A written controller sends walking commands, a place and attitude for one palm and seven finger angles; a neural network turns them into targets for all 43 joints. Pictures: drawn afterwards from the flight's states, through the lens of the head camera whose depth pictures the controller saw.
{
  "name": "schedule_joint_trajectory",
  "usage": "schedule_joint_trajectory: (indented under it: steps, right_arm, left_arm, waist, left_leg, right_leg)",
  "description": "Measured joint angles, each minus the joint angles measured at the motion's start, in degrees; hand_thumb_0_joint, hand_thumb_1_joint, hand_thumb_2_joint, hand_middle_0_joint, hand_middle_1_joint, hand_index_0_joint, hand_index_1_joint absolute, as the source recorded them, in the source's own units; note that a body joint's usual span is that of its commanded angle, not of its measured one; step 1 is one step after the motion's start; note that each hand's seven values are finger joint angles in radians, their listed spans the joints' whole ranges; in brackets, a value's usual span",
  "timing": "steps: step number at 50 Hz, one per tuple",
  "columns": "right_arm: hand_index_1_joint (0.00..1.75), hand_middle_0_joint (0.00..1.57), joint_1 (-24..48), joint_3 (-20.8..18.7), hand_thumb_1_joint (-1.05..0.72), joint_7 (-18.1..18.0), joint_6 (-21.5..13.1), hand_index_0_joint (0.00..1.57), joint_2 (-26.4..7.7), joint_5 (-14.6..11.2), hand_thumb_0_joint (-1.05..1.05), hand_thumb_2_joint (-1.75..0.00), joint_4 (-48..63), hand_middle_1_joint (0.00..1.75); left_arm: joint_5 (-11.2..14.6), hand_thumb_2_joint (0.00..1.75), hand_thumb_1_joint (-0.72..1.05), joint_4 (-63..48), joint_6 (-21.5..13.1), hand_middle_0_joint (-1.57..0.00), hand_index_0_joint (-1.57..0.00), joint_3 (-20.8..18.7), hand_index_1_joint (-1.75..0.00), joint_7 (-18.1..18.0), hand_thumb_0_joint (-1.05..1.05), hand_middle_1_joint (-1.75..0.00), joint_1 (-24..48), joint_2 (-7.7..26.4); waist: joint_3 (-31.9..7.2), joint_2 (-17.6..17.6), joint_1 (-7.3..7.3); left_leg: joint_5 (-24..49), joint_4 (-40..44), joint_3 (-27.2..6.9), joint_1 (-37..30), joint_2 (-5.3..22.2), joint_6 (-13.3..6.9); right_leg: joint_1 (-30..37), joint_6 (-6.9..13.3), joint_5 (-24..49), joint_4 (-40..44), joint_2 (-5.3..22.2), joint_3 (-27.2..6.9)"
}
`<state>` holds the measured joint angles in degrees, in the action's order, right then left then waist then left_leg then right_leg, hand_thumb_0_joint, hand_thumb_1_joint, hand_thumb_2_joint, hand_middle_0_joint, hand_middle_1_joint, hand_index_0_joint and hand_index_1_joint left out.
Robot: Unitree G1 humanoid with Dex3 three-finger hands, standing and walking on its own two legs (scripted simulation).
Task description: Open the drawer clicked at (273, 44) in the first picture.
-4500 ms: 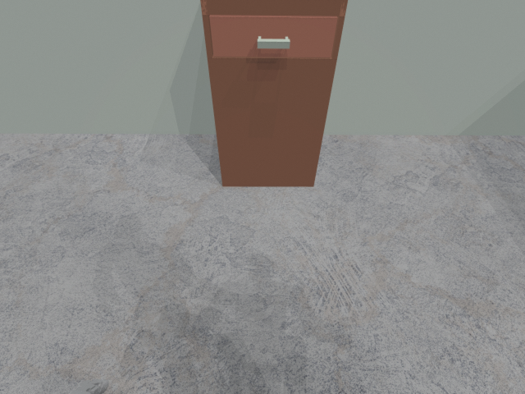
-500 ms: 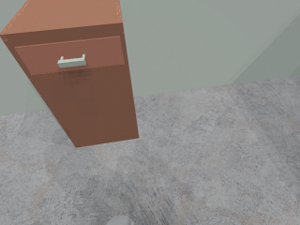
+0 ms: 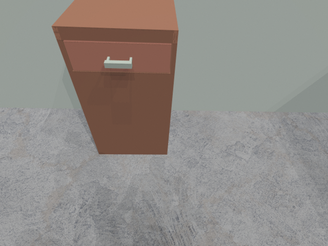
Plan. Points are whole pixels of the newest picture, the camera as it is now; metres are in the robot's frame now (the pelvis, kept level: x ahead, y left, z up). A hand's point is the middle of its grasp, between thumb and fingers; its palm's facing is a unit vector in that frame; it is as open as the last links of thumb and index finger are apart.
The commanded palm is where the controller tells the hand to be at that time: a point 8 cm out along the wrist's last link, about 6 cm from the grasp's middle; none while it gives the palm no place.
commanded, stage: take the last steps up to it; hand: left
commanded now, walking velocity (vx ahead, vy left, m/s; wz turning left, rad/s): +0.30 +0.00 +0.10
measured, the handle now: (119, 61) +0.81 +0.25 +0.01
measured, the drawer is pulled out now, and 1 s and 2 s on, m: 0.00 0.00 0.00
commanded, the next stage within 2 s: come to a stop and stand still in 0.82 s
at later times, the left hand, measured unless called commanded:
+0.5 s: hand out of the picture +0.02 +0.13 -0.17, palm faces +0.17 -0.98 -0.14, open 7.3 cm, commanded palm none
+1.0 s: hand (106, 181) +0.34 +0.22 -0.16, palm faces +0.05 -0.98 -0.21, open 7.4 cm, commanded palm none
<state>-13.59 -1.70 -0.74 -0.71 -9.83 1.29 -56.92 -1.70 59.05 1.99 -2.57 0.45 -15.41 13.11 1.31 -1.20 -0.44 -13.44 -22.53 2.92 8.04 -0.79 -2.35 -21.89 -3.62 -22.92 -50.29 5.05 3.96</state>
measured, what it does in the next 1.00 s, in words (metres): walks ahead: right foot, then left foot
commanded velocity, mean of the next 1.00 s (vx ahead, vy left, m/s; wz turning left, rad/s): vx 0.19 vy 0.00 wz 0.02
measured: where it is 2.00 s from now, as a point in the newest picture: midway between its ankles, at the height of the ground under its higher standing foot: outside the picture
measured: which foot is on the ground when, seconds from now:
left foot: down 0.00-0.12, up 0.14-0.56, down 0.58-1.00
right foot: up 0.00-0.10, down 0.12-0.60, up 0.62-1.00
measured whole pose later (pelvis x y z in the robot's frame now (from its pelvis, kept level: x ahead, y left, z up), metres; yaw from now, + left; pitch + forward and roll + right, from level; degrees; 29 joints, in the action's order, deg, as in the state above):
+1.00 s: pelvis +0.26 +0.03 -0.01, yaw +2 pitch -2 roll +2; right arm -18.7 -2.0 -1.0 -1.7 -7.9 1.6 -62.8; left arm -1.6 58.3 -0.6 -2.7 -0.2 -9.4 9.9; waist 2.0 -0.9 1.4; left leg -15.9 -24.5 10.8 5.7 1.6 -0.5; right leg -22.5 -1.8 -12.8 -37.1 5.7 5.3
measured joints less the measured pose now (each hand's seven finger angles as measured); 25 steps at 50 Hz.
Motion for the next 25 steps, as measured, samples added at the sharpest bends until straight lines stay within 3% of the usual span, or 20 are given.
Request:
schedule_joint_trajectory:
  steps: [5,6,9,11,14,18,25]
  right_arm:
    - [0.3,0.2,-4.6,-0.4,-0.92,0.1,0.5,0.2,-1.0,0.2,0.0,-0.9,-3.4,0.3]
    - [0.3,0.2,-5.6,-0.5,-0.92,0.1,0.6,0.2,-1.1,0.1,0.0,-0.9,-4.1,0.3]
    - [0.3,0.2,-7.6,-0.8,-0.92,0.4,1.7,0.2,-1.6,0.0,0.0,-0.9,-6.3,0.3]
    - [0.3,0.2,-7.8,-1.1,-0.92,1.1,2.5,0.2,-1.5,0.2,0.0,-0.9,-7.2,0.3]
    - [0.3,0.2,-7.2,-1.6,-0.91,1.5,2.2,0.19,-1.6,0.5,0.01,-0.9,-7.0,0.3]
    - [0.3,0.19,-5.4,-1.9,-0.91,1.8,1.7,0.19,-1.2,0.3,0.01,-0.9,-5.8,0.3]
    - [0.3,0.19,0.2,-1.6,-0.92,2.5,1.2,0.19,-0.2,0.0,0.0,-0.9,-3.8,0.3]
  left_arm:
    - [0.0,0.9,0.91,-0.6,-1.7,-0.19,-0.2,0.6,-0.3,0.5,0.0,-0.3,1.4,-2.4]
    - [-0.1,0.9,0.91,-0.9,-2.4,-0.19,-0.2,0.7,-0.3,0.5,0.0,-0.3,1.4,-2.7]
    - [0.0,0.9,0.92,-0.9,-4.2,-0.2,-0.2,0.7,-0.3,-0.3,0.0,-0.3,1.2,-4.4]
    - [0.2,0.9,0.93,-0.5,-5.0,-0.2,-0.2,0.4,-0.3,-0.9,0.0,-0.3,-0.5,-4.6]
    - [0.3,0.9,0.94,1.3,-5.2,-0.2,-0.2,0.6,-0.3,-1.3,0.0,-0.3,-3.4,-4.9]
    - [0.3,0.9,0.93,3.9,-5.6,-0.2,-0.2,1.2,-0.3,-1.3,0.0,-0.3,-6.6,-5.9]
    - [0.0,0.9,0.91,6.9,-5.7,-0.2,-0.2,1.4,-0.3,-1.1,0.0,-0.3,-10.3,-7.2]
  waist:
    - [-0.6,1.2,1.34]
    - [-0.8,1.2,1.4]
    - [-0.6,3.0,0.97]
    - [-1.2,2.9,0.41]
    - [-1.4,2.7,0.84]
    - [-0.9,2.5,1.05]
    - [1.0,1.6,-1.19]
  left_leg:
    - [-2.4,-2.8,-0.6,0.0,0.0,1.1]
    - [-3.9,-5.1,-0.7,0.7,-0.1,1.5]
    - [-12.2,-19.9,-2.1,6.4,1.1,1.0]
    - [-10.8,-30.0,-1.8,11.3,1.7,1.0]
    - [-4.2,-36.3,-0.9,17.1,3.8,2.1]
    - [1.1,-34.5,-0.2,21.7,6.4,3.4]
    - [2.8,-20.8,2.0,21.2,7.3,2.9]
  right_leg:
    - [5.9,0.9,2.2,14.6,-1.4,1.2]
    - [7.7,1.4,3.4,18.3,-1.6,1.3]
    - [9.0,4.8,6.0,18.0,-2.8,3.0]
    - [11.0,5.6,5.7,20.2,-3.1,3.2]
    - [15.0,5.3,7.2,25.7,-3.3,3.6]
    - [19.2,5.0,8.1,30.7,-3.3,4.5]
    - [23.3,2.8,5.1,32.1,-2.4,5.5]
